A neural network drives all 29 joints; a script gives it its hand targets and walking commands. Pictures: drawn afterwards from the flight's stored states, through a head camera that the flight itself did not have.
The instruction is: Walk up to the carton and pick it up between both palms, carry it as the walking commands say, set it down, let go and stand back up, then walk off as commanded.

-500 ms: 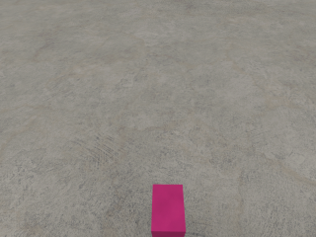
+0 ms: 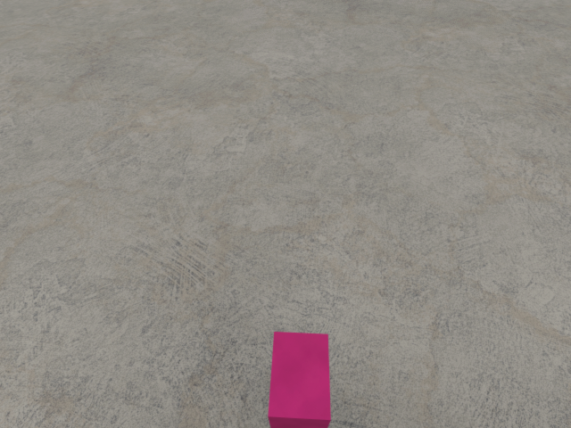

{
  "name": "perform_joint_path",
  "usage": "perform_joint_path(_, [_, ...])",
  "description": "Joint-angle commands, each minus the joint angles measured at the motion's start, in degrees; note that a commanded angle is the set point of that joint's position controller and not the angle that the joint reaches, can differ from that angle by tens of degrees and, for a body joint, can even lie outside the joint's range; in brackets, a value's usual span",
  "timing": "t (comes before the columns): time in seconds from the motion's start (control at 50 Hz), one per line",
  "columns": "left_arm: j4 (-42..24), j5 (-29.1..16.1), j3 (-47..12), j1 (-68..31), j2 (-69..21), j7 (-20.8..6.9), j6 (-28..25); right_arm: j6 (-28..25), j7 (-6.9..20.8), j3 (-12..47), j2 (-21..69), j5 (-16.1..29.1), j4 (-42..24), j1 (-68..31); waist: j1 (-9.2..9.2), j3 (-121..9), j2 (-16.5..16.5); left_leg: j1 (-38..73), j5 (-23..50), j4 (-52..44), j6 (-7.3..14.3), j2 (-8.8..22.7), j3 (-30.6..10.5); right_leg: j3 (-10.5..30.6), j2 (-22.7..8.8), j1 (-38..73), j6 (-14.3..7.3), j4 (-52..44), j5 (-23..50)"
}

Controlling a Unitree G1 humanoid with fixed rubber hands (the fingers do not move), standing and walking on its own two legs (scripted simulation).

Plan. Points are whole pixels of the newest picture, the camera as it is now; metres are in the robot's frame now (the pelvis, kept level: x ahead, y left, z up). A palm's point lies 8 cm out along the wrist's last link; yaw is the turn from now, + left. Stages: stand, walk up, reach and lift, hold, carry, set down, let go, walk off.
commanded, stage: stand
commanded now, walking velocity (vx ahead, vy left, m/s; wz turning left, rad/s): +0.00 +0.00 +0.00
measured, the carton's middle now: (299, 384) +0.36 +0.00 -0.66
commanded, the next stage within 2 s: reach and lift in 0.16 s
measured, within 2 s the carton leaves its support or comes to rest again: neither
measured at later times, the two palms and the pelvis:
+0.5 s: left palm out of the picture +0.14 +0.22 -0.14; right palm out of the picture +0.13 -0.20 -0.13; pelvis -0.02 +0.02 -0.02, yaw +0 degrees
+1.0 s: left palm (181, 423) +0.17 +0.20 -0.19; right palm out of the picture +0.16 -0.19 -0.18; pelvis -0.09 -0.01 -0.08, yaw +3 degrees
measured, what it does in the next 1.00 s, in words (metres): lowers itself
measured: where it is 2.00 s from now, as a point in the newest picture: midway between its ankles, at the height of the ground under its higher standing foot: outside the picture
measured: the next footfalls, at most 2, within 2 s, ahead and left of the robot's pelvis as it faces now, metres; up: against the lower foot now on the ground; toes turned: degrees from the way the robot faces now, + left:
none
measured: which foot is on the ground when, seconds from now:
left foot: down 0.00-1.00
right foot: down 0.00-1.00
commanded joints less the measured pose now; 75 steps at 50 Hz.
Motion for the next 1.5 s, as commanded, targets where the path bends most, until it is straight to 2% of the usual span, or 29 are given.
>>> perform_joint_path(0.0, [-0.35,0.05,0.66,4.38,4.93,0.12,-0.1,-0.12,-0.13,-0.62,-4.81,-0.1,0.1,4.94,-0.38,1.67,0.65,-1.75,14.11,-3.27,1.67,5.94,-3.92,5.39,-6.56,-0.65,-1.2,-3.33,11.27])
perform_joint_path(0.14, [-1.04,-0.1,0.68,4.78,5.34,-0.05,-0.07,-0.29,-0.15,-0.27,-4.73,-0.2,0.16,5.39,0.06,2.32,-0.15,-2.37,14.38,-3.93,1.87,5.85,-4.65,5.4,-6.53,-0.29,-0.87,-3.22,9.93])
perform_joint_path(0.16, [-21.14,-9.04,-5.77,-15.32,9.39,0.12,0.85,0.47,-0.27,2.94,-11.07,5.49,-19.94,-14.72,-0.12,-11.78,-3.59,-21.83,-7.35,6.92,2.81,-2.6,-5.09,8.66,0.66,-16.4,-3.67,10.12,-10.46])
perform_joint_path(0.18, [-40.67,-6.77,-5.13,-35.43,11.23,-0.03,4.32,4.48,-0.43,1.8,-10.73,6.05,-35.15,-34.82,-2.12,-10.18,1.85,-22.19,-10.96,9.9,1.81,-1.97,-0.91,7.25,0.75,-16.54,-4.14,10.63,-13.08])
perform_joint_path(0.22, [-35.47,-10.22,-3.65,-34.78,11.74,1.74,14.06,13.54,-1.63,0.95,-11.57,6.81,-30.33,-29.05,-1.7,-9.09,0.3,-24.0,-11.67,12.24,2.48,0.44,-2.76,7.04,-2.55,-16.71,-4.36,12.85,-11.05])
perform_joint_path(0.26, [-33.27,-9.28,-3.42,-24.72,12.66,1.16,24.35,24.26,-0.64,1.5,-12.39,6.84,-35.03,-23.28,-0.77,-11.86,-1.73,-23.05,-10.99,10.2,3.87,1.21,-3.65,4.0,-1.77,-17.69,-4.53,13.42,-10.8])
perform_joint_path(0.3, [-25.92,-7.24,-4.6,-11.02,6.62,1.42,34.64,34.43,-0.6,3.33,-10.43,7.39,-29.2,-11.67,0.01,-10.84,-1.66,-22.51,0.04,9.93,4.76,-0.1,-5.58,4.8,0.77,-18.38,-3.85,13.63,0.3])
perform_joint_path(0.32, [-24.71,-6.44,-4.57,-6.71,5.54,1.16,38.68,38.3,-0.35,4.42,-9.76,7.08,-28.19,-7.06,0.29,-10.86,1.03,-23.04,5.2,9.84,4.4,-0.59,-6.99,5.45,1.54,-16.46,-4.34,14.56,5.66])
perform_joint_path(0.36, [-27.21,-5.79,-3.83,-3.45,4.53,0.5,41.45,41.0,0.04,3.23,-5.95,4.98,-27.27,-1.86,0.57,-11.91,0.15,-20.15,19.63,9.63,3.65,-2.21,-8.53,7.79,2.21,-17.38,-3.91,13.61,15.8])
perform_joint_path(0.38, [-29.92,-4.78,-3.24,-3.14,4.32,0.05,40.95,40.64,0.73,2.03,-3.72,3.57,-28.56,-1.5,1.18,-12.71,-0.86,-18.12,21.92,8.34,3.47,-2.26,-9.08,8.88,2.77,-17.58,-3.78,12.36,17.15])
perform_joint_path(0.42, [-34.15,-1.32,-1.54,-7.21,5.47,-0.54,38.38,37.78,1.81,0.85,-3.63,1.25,-33.56,-6.31,1.01,-10.98,3.7,-14.58,23.89,8.6,2.09,-2.63,-8.89,9.45,3.05,-22.09,-3.53,11.31,16.34])
perform_joint_path(0.44, [-36.87,-1.75,-1.64,-9.37,5.4,-0.66,37.14,36.28,2.26,-1.56,-4.61,-0.37,-35.76,-8.55,-0.14,-12.38,1.15,-14.26,27.15,9.14,2.0,-1.72,-9.67,9.24,3.53,-23.97,-3.38,11.76,17.61])
perform_joint_path(0.46, [-41.18,-1.55,-1.84,-13.27,4.6,-0.86,34.4,33.64,2.55,-3.07,-4.69,-1.02,-38.38,-11.53,-1.14,-11.8,3.92,-15.41,28.44,11.2,1.27,-1.19,-9.64,9.85,3.67,-25.55,-3.43,12.83,17.98])
perform_joint_path(0.54, [-47.74,0.6,-0.15,-19.4,4.9,-1.97,25.97,24.7,3.87,-6.69,-4.32,-3.18,-45.01,-15.29,-3.66,-25.68,1.61,-11.88,34.82,20.92,0.95,0.81,-11.85,8.52,3.44,-35.69,-2.4,21.04,15.56])
perform_joint_path(0.6, [-50.24,3.12,3.57,-19.82,4.4,-2.51,21.3,20.15,3.63,-7.66,-2.09,-3.91,-45.94,-16.62,-3.46,-35.06,3.06,-14.06,34.91,27.61,-0.55,-0.28,-10.54,7.37,3.08,-39.64,-1.25,26.83,16.31])
perform_joint_path(0.7, [-49.87,2.49,1.97,-17.59,1.37,-2.88,23.74,22.21,2.9,-7.96,-1.78,-1.89,-45.62,-14.42,-3.33,-35.82,5.2,-22.34,21.92,28.71,-1.27,-2.14,-7.97,5.9,3.54,-38.02,-0.67,30.03,12.44])
perform_joint_path(0.74, [-48.73,2.26,1.77,-16.49,1.47,-2.98,25.54,23.91,2.32,-7.87,-1.4,-1.68,-46.89,-14.72,-3.68,-33.7,3.41,-22.26,17.47,28.19,-1.31,-2.53,-7.96,5.49,4.07,-38.87,-0.47,29.4,8.48])
perform_joint_path(0.76, [-49.44,2.02,1.7,-18.93,2.25,-3.1,26.23,24.63,2.23,-7.16,-1.22,-0.3,-47.11,-17.16,-3.08,-31.56,4.57,-23.81,12.84,27.69,-1.15,-2.43,-7.49,5.51,3.69,-39.56,-0.29,29.44,5.33])
perform_joint_path(0.84, [-43.16,3.46,5.55,-28.54,5.64,-2.8,27.04,26.41,0.49,-5.13,1.72,-0.33,-45.14,-25.8,-2.29,-18.07,-0.22,-36.88,-5.77,26.76,0.23,-3.11,-6.34,5.79,2.66,-38.95,0.68,27.88,-8.98])
perform_joint_path(0.92, [-41.25,3.14,7.8,-45.33,9.89,-4.03,26.23,26.75,-1.36,-4.25,3.74,1.3,-46.9,-37.9,-2.46,-18.68,-1.68,-38.55,-11.06,30.22,1.4,-3.46,-5.29,7.73,2.09,-39.36,1.09,27.26,-16.88])
perform_joint_path(0.98, [-37.59,1.62,6.84,-54.17,10.16,-4.9,25.94,27.19,-3.68,-6.72,2.63,0.88,-44.52,-45.47,-4.36,-22.29,-0.26,-38.91,-12.01,31.34,1.08,-3.41,-5.14,7.33,2.58,-38.28,1.08,29.14,-16.64])
perform_joint_path(1.02, [-34.06,1.82,7.6,-55.92,10.47,-5.55,25.54,27.09,-4.98,-6.77,3.94,1.04,-43.24,-47.77,-3.36,-22.9,0.63,-39.68,-11.13,32.03,1.16,-3.68,-4.86,7.89,2.6,-37.95,1.4,29.37,-16.16])
perform_joint_path(1.08, [-28.98,1.88,7.04,-61.58,10.23,-5.57,24.14,26.05,-6.49,-8.83,3.83,-0.22,-38.35,-50.6,-4.43,-26.78,3.24,-41.75,-10.51,32.01,0.41,-3.98,-4.85,6.39,3.11,-38.08,1.56,31.68,-12.36])
perform_joint_path(1.1, [-28.08,0.84,6.51,-64.54,10.16,-5.54,23.35,25.19,-6.98,-9.99,2.76,-0.54,-37.76,-52.98,-5.78,-26.93,2.82,-42.5,-10.07,32.78,0.32,-3.96,-4.84,6.4,3.31,-39.68,1.51,32.07,-12.06])
perform_joint_path(1.14, [-26.01,2.36,8.26,-67.62,12.23,-5.16,21.26,23.24,-7.93,-11.53,2.74,-1.07,-37.06,-56.27,-5.06,-28.24,4.82,-44.71,-9.26,33.31,-0.14,-3.83,-4.75,6.42,3.23,-41.34,1.94,32.93,-10.84])
perform_joint_path(1.2, [-22.94,1.62,7.86,-71.33,11.13,-4.13,18.38,20.12,-8.45,-12.02,3.06,-0.28,-34.01,-60.24,-5.47,-34.46,4.73,-44.77,-6.01,34.17,-0.48,-4.11,-5.12,6.18,4.08,-43.14,1.96,34.51,-7.33])
perform_joint_path(1.26, [-24.62,1.62,9.81,-77.89,12.63,-2.37,15.24,16.97,-8.55,-12.57,1.18,-0.76,-33.59,-65.96,-4.45,-39.08,3.31,-45.85,-4.55,34.63,-0.87,-4.15,-5.61,6.13,4.54,-44.76,2.38,35.92,-6.29])
perform_joint_path(1.3, [-19.57,1.78,11.21,-73.91,11.93,-1.7,13.89,15.34,-8.54,-10.86,2.77,0.28,-31.11,-65.14,-2.44,-39.86,2.67,-46.6,-1.28,34.61,-0.89,-4.79,-4.83,5.81,4.65,-46.2,2.66,35.84,-3.95])
perform_joint_path(1.48, [-21.91,-1.45,10.04,-84.38,10.59,0.59,4.97,5.89,-7.4,-14.33,-0.15,0.58,-29.73,-73.93,-4.56,-54.42,2.66,-45.26,14.2,38.37,-0.82,-5.5,-6.6,5.62,6.69,-54.05,2.11,39.93,9.82])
